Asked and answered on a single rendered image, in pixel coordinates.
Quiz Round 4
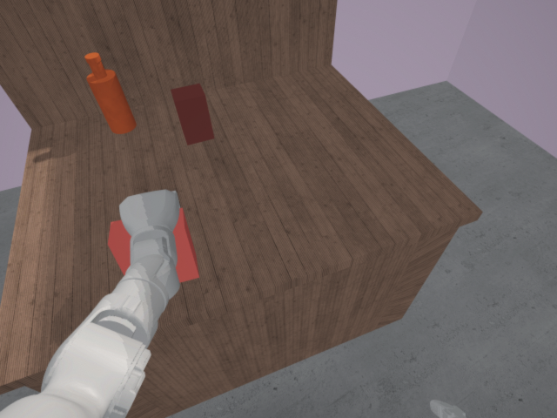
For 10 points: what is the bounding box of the sponge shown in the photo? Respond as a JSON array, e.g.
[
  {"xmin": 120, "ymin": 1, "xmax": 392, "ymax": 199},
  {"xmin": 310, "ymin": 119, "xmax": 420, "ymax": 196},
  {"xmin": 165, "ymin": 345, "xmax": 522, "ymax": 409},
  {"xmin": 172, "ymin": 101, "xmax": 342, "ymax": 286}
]
[{"xmin": 108, "ymin": 208, "xmax": 199, "ymax": 283}]

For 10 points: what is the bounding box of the table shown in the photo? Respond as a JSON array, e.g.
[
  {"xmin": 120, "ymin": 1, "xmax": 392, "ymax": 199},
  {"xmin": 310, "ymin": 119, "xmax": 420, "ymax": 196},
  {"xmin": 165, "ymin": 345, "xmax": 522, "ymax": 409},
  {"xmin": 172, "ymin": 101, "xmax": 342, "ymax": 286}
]
[{"xmin": 0, "ymin": 0, "xmax": 483, "ymax": 418}]

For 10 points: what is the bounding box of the robot left upper arm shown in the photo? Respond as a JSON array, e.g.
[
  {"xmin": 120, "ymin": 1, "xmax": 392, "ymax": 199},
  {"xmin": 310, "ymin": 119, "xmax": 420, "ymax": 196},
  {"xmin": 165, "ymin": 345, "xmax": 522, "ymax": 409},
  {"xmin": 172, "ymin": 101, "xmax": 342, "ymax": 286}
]
[{"xmin": 0, "ymin": 322, "xmax": 151, "ymax": 418}]

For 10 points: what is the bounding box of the left robot forearm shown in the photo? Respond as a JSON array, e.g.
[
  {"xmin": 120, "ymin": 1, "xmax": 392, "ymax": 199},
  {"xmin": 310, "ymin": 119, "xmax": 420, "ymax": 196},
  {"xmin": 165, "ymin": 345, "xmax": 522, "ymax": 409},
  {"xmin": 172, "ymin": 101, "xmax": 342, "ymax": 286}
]
[{"xmin": 41, "ymin": 226, "xmax": 180, "ymax": 393}]

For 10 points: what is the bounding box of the left robot hand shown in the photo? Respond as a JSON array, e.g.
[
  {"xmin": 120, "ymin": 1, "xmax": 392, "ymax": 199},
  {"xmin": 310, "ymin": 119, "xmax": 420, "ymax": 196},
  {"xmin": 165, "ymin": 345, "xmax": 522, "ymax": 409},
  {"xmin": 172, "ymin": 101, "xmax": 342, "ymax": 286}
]
[{"xmin": 119, "ymin": 189, "xmax": 180, "ymax": 236}]

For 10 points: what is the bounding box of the right robot hand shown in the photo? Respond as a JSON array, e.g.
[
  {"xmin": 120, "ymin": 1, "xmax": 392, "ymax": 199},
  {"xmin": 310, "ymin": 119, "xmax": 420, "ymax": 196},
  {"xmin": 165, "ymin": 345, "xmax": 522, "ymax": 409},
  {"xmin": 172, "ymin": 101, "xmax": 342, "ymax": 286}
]
[{"xmin": 430, "ymin": 400, "xmax": 466, "ymax": 418}]

